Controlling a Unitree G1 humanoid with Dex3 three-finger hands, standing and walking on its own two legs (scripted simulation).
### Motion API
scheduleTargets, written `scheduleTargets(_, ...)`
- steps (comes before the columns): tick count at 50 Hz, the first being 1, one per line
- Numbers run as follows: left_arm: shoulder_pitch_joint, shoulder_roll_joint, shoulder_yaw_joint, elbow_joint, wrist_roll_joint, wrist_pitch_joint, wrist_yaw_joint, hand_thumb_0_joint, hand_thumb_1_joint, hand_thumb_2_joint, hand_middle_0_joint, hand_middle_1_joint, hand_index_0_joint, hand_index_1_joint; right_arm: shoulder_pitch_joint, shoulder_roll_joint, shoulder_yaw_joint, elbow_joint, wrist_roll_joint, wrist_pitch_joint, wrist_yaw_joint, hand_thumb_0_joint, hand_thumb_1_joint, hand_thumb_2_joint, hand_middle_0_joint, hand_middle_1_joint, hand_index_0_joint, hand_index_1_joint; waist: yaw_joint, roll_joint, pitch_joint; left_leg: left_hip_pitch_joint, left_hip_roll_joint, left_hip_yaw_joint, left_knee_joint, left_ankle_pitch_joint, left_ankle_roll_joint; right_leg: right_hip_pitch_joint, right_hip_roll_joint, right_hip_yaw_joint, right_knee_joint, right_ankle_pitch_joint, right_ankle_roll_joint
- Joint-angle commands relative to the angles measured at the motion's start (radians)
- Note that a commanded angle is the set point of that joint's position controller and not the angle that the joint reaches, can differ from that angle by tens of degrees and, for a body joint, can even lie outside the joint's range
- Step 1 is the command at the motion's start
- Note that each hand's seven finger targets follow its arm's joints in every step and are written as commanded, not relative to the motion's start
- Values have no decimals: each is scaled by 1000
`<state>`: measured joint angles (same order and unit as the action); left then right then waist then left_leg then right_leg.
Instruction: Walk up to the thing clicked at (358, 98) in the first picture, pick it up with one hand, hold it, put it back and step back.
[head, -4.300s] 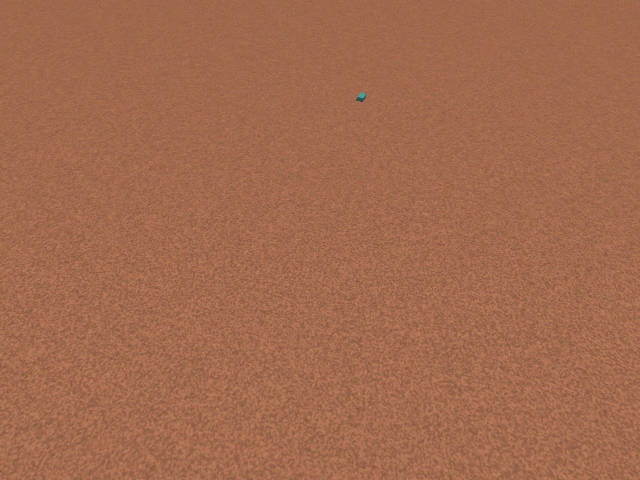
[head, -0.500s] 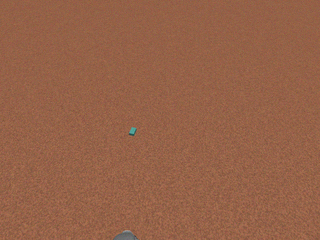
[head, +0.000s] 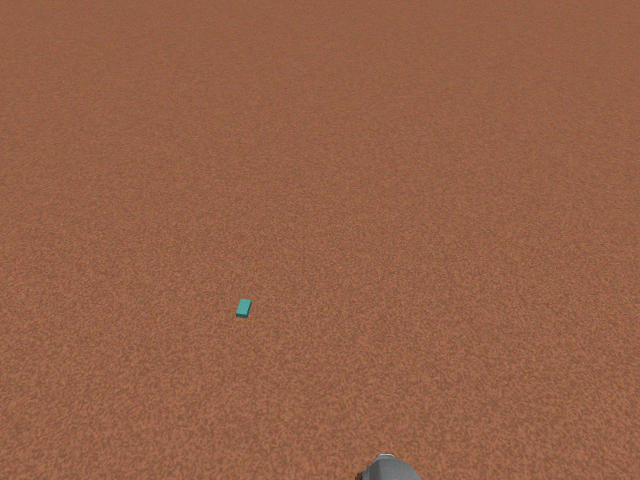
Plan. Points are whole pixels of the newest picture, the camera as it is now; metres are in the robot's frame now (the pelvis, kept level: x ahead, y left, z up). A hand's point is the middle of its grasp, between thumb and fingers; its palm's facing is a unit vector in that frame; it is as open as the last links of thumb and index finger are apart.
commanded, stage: walk up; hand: left
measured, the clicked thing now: (244, 308) +0.82 +0.23 -0.76
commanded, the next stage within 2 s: none
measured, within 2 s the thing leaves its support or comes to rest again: neither
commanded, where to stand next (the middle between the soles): +0.39 +0.04 m, yaw +0 degrees
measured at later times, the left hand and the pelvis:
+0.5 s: hand (111, 453) +0.21 +0.28 -0.13, palm faces +0.01 -0.92 -0.40, open 7.4 cm; pelvis +0.15 +0.00 +0.00, yaw +1 degrees
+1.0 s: hand (118, 359) +0.35 +0.32 -0.15, palm faces -0.09 -0.93 -0.37, open 7.4 cm; pelvis +0.28 +0.05 +0.00, yaw -2 degrees
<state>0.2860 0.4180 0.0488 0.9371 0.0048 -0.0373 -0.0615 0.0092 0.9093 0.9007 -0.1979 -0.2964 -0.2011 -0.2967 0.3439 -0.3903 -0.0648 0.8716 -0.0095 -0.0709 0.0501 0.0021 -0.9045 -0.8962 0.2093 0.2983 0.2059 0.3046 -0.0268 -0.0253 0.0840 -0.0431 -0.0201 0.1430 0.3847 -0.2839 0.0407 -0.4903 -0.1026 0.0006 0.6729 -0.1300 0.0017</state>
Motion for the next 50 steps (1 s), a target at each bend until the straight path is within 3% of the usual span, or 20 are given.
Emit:
scheduleTargets(1,-71,151,46,-100,2,-48,8,0,900,900,-200,-300,-200,-300,-21,-258,-74,-96,-2,-11,-12,0,-900,-900,200,300,200,300,-5,117,-6,-71,256,-156,-47,235,148,107,35,-53,-119,-12,-26)
scheduleTargets(4,108,215,76,-49,9,-71,35,0,900,900,-200,-300,-200,-300,18,-196,-48,-114,7,-2,-12,0,-900,-900,200,300,200,300,83,-60,-156,-150,168,-85,319,295,90,461,57,-36,-240,-50,-59)
scheduleTargets(6,173,331,106,-69,8,-78,56,0,900,900,-200,-300,-200,-300,78,-149,-21,-119,7,5,-10,0,-900,-900,200,300,200,300,101,-252,-200,-535,-11,-87,676,-253,10,684,-312,570,-367,-189,-195)
scheduleTargets(7,138,336,106,-71,-8,-69,56,0,900,900,-200,-300,-200,-300,46,-251,-47,-99,3,18,-21,0,-900,-900,200,300,200,300,112,-159,-166,-560,36,-150,755,-262,11,627,-351,632,-373,-210,-275)
scheduleTargets(9,101,284,89,-96,-19,-67,59,0,900,900,-200,-300,-200,-300,-4,-240,-47,-81,11,19,-24,0,-900,-900,200,300,200,300,98,-74,-86,-547,64,-237,785,-182,6,482,-278,448,-389,-84,-249)
scheduleTargets(10,63,258,78,-103,-21,-69,63,0,900,900,-200,-300,-200,-300,24,-224,-46,-62,19,24,-20,0,-900,-900,200,300,200,300,66,-78,-66,-509,77,-256,748,-122,2,429,-214,324,-388,-39,-182)
scheduleTargets(13,-2,243,70,-124,-9,-72,58,0,900,900,-200,-300,-200,-300,59,-204,-46,-39,6,41,-3,0,-900,-900,200,300,200,300,24,-132,-27,-451,74,-208,692,-24,-19,284,-138,157,-429,-73,-183)
scheduleTargets(17,-20,249,78,-159,2,-78,50,0,900,900,-200,-300,-200,-300,21,-211,-59,-40,-6,45,15,0,-900,-900,200,300,200,300,30,-127,16,-479,105,-185,527,43,-63,236,-154,121,-493,-296,-213)
scheduleTargets(23,-2,279,89,-157,10,-68,41,0,900,900,-200,-300,-200,-300,-79,-205,-65,-56,-17,24,33,0,-900,-900,200,300,200,300,57,-134,17,-367,127,-134,275,81,-54,189,-163,105,-437,-392,-198)
scheduleTargets(25,-12,286,86,-157,8,-62,38,0,900,900,-200,-300,-200,-300,-60,-210,-68,-47,-19,16,32,0,-900,-900,200,300,200,300,41,-127,-6,-289,114,-106,239,60,-42,167,-161,108,-399,-424,-195)
scheduleTargets(28,-41,218,59,-163,19,-47,40,0,900,900,-200,-300,-200,-300,142,-255,-90,24,-23,-1,10,0,-900,-900,200,300,200,300,-78,64,-84,27,62,-98,160,-49,-13,-3,-83,36,-73,-434,-143)
scheduleTargets(29,24,134,33,-157,15,-41,36,0,900,900,-200,-300,-200,-300,195,-321,-107,32,-30,-8,-4,0,-900,-900,200,300,200,300,-91,337,-101,95,202,-351,-27,-304,31,-106,35,-74,268,-374,-88)
scheduleTargets(30,69,97,18,-151,-3,-35,39,0,900,900,-200,-300,-200,-300,139,-369,-105,-15,-30,-18,-13,0,-900,-900,200,300,200,300,-46,368,-52,67,379,-742,-177,-412,83,-273,161,-17,434,-377,-45)
scheduleTargets(31,53,213,46,-128,2,-28,54,0,900,900,-200,-300,-200,-300,92,-395,-108,-36,0,-14,-11,0,-900,-900,200,300,200,300,-46,268,-16,-41,458,-824,-215,-497,167,-244,91,61,493,-393,-63)
scheduleTargets(32,21,249,49,-125,3,-30,55,0,900,900,-200,-300,-200,-300,65,-372,-103,-40,5,-12,-13,0,-900,-900,200,300,200,300,-30,206,35,-114,444,-777,-203,-435,191,-222,61,90,505,-351,-66)
scheduleTargets(34,49,239,52,-84,-8,-31,46,0,900,900,-200,-300,-200,-300,1,-285,-70,-60,-2,-22,-23,0,-900,-900,200,300,200,300,4,141,39,-139,317,-492,-168,-152,109,-145,34,132,433,-221,-51)
scheduleTargets(36,94,219,51,-61,-13,-22,35,0,900,900,-200,-300,-200,-300,20,-271,-63,-53,6,-33,-28,0,-900,-900,200,300,200,300,15,173,-10,-91,282,-367,-132,61,96,-108,27,92,390,-166,-35)
scheduleTargets(42,0,193,47,-95,2,-10,17,0,900,900,-200,-300,-200,-300,31,-278,-68,-74,1,-30,-34,0,-900,-900,200,300,200,300,-11,158,11,-78,294,-291,-178,-1,172,-111,17,56,220,-110,5)
scheduleTargets(47,-38,122,26,-98,1,-16,32,0,900,900,-200,-300,-200,-300,15,-241,-47,-73,-1,-12,-45,0,-900,-900,200,300,200,300,6,158,2,-118,257,-139,-8,600,140,47,33,-32,38,-39,-10)
scheduleTargets(50,-24,115,26,-83,0,-24,48,0,900,900,-200,-300,-200,-300,-19,-243,-42,-75,8,8,-50,0,-900,-900,200,300,200,300,17,143,-47,-121,245,-143,104,589,133,177,70,-53,-96,-2,-20)
